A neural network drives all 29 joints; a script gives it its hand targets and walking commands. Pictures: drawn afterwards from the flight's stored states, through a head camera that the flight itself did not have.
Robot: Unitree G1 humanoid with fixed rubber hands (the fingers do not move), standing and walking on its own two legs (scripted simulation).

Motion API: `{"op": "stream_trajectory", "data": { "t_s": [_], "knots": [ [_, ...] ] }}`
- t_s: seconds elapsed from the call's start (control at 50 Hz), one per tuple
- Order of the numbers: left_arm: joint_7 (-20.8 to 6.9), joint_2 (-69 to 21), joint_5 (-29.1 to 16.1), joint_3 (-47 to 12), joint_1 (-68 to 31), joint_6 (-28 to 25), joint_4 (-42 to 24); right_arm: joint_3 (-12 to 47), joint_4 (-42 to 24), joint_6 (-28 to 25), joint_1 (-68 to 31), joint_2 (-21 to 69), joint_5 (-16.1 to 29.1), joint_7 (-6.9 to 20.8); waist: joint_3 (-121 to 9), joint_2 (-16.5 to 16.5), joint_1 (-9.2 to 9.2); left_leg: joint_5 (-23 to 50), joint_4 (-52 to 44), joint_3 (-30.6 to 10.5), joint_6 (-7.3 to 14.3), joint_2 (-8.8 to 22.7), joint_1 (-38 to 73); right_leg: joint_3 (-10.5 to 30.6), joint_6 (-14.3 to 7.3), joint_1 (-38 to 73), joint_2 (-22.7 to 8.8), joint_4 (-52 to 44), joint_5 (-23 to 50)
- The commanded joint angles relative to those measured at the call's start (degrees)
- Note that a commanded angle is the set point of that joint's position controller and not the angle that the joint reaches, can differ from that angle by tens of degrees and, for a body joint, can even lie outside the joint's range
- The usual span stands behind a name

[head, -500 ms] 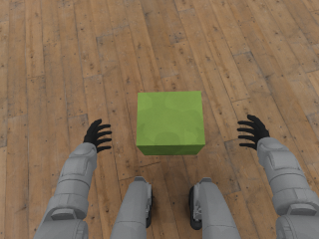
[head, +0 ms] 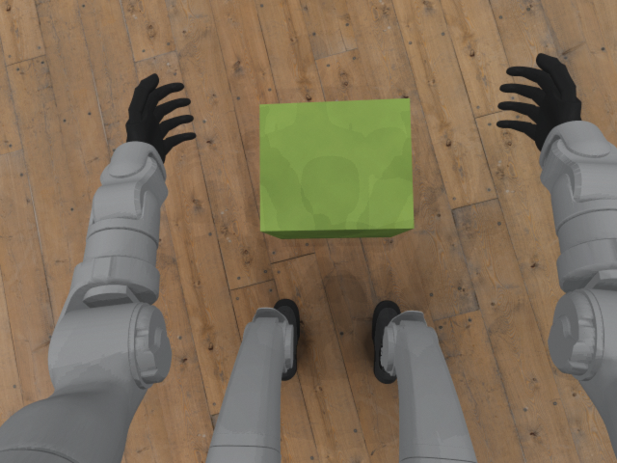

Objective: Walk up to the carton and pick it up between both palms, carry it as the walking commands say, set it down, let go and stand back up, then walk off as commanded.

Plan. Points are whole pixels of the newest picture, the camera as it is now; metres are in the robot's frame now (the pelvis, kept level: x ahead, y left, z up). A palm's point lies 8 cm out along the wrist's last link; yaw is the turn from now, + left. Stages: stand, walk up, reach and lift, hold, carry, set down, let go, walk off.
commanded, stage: reach and lift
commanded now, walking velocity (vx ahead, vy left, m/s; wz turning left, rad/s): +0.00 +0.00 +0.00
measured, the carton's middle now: (334, 180) +0.51 +0.01 -0.51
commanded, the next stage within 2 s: none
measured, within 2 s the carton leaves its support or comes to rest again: neither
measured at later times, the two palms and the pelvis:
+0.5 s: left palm (169, 133) +0.50 +0.24 -0.15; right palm (525, 111) +0.52 -0.24 -0.15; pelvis -0.01 +0.00 -0.06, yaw +0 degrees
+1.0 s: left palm (211, 163) +0.50 +0.24 -0.32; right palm (474, 148) +0.52 -0.23 -0.32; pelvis -0.04 +0.00 -0.20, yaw +0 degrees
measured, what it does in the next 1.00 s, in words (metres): lowers itself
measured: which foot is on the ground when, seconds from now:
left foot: down 0.00-1.00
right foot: down 0.00-1.00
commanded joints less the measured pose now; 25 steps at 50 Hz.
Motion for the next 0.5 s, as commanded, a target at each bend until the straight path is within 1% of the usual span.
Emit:
{"op": "stream_trajectory", "data": {
  "t_s": [0.0,0.08,0.14,0.24,0.3,0.4,0.48],
  "knots": [
    [-0.2,9.1,0.4,2.6,-12.7,-2.3,-5.8,-2.3,-5.7,-2.4,-15.1,-9.3,-0.6,0.1,-54.6,-2.6,0.89,17.2,-3.9,1.9,-1.2,-5.3,20.7,0.2,0.9,33.8,4.7,-2.4,21.1],
    [-0.3,9.5,0.6,3.8,-15.0,-3.0,-6.1,-3.3,-5.5,-3.2,-18.0,-10.0,-1.0,0.5,-58.1,-2.7,0.98,20.8,-2.9,1.6,-1.1,-5.2,20.1,0.4,0.7,33.3,4.8,-1.2,25.3],
    [-0.5,9.3,1.2,4.6,-15.0,-3.1,-6.8,-4.2,-5.7,-3.3,-18.0,-10.1,-1.5,0.9,-60.4,-2.5,0.73,23.3,-2.2,1.5,-1.1,-5.1,20.5,0.1,0.5,32.3,4.8,-0.6,27.5],
    [-1.1,8.7,2.4,5.4,-14.3,-3.3,-8.4,-5.6,-6.6,-3.3,-16.9,-10.2,-2.2,1.7,-61.9,-1.6,0.33,25.7,-0.2,1.5,-0.9,-4.8,19.6,-0.5,0.2,27.8,4.7,0.7,28.1],
    [-1.2,8.3,2.6,5.4,-15.0,-3.2,-8.0,-5.9,-6.0,-3.4,-17.7,-9.9,-2.1,1.9,-59.1,-1.3,0.27,23.7,1.7,1.3,-0.8,-4.7,16.4,-0.8,0.2,22.8,4.7,2.2,24.8],
    [-0.8,8.3,2.4,5.3,-18.8,-2.9,-5.7,-5.2,-3.3,-3.1,-22.3,-9.5,-1.7,1.7,-53.6,-1.7,0.51,15.3,6.3,1.6,-0.6,-4.6,7.6,-1.1,0.5,15.6,4.5,6.8,16.6],
    [0.0,9.8,1.6,5.2,-22.3,-2.1,-4.4,-4.3,-2.2,-2.5,-26.1,-11.1,-1.4,0.9,-55.4,-2.3,0.44,10.6,10.4,2.4,-0.8,-4.8,3.4,-1.8,1.0,13.3,4.4,11.1,12.6]
  ]
}}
